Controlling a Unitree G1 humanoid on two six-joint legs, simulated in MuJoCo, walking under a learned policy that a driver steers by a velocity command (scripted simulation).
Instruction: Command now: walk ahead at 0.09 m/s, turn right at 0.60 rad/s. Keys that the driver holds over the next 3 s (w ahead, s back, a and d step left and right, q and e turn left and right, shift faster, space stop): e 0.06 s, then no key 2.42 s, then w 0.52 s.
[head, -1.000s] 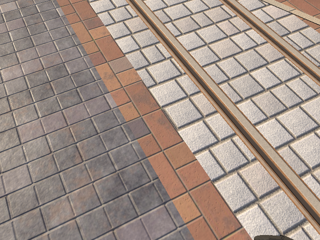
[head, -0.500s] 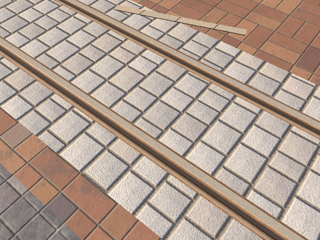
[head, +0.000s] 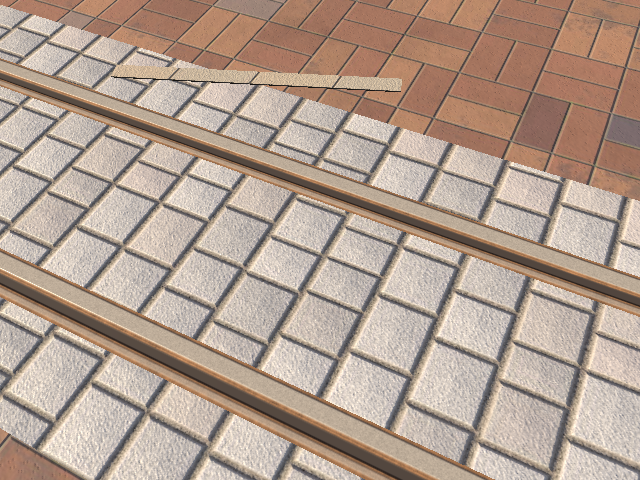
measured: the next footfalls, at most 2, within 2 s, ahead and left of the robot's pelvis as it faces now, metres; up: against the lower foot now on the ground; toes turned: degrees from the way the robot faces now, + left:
left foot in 0.12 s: +0.17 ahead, +0.12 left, +0.00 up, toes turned -7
right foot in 0.50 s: +0.06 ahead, -0.08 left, +0.00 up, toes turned -4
